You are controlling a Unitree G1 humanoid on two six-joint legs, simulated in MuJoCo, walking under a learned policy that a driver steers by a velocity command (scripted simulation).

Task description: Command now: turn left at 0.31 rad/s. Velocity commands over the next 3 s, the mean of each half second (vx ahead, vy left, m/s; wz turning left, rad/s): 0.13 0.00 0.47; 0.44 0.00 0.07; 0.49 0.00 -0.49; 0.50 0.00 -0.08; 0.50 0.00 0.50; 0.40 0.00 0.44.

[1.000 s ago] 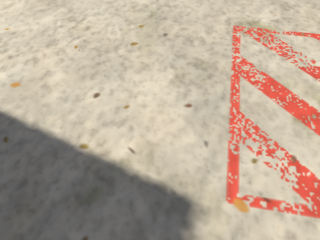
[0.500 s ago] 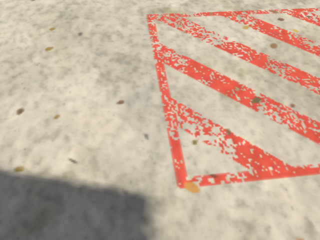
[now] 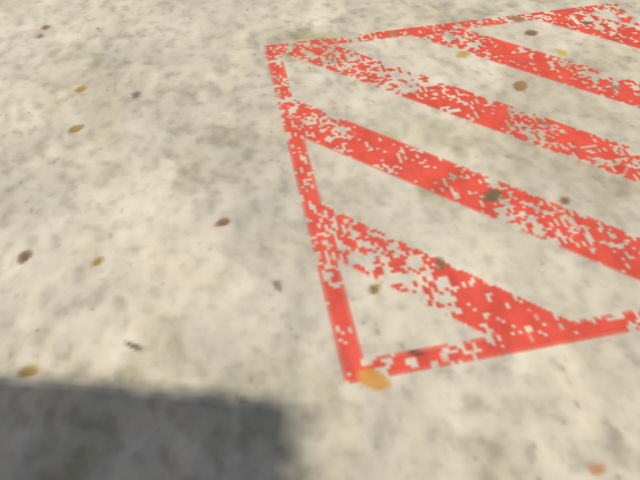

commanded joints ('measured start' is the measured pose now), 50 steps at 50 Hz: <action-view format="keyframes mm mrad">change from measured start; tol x32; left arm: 1 30 193 58 -56 4 -14 19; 33 -278 141 33 -84 -28 -148 -65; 41 270 335 92 45 -20 -149 -71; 50 128 198 45 3 -35 -117 -34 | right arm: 1 -61 -101 -40 -104 8 4 -2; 50 -48 -73 -10 -159 -26 -119 18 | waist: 1 70 -228 -16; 10 0 -145 -98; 12 18 275 -107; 38 30 113 -32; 41 91 -359 -330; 50 45 -118 4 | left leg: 1 -221 0 6 326 -261 -4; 10 49 -32 124 -72 102 32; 12 322 206 -318 -246 383 185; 15 267 296 -596 -445 -341 329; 19 228 172 -413 -479 -173 243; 39 226 99 -198 -62 678 165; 41 -331 -129 -91 533 -198 47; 50 -361 33 -19 253 96 -15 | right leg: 1 78 -364 298 -187 441 -243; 9 80 -303 58 -67 527 -160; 14 -577 -24 110 689 -325 29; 22 -500 -44 98 350 191 43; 38 -126 22 -11 -96 223 -43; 41 579 -375 759 -210 -51 -317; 50 80 -167 342 -356 337 -257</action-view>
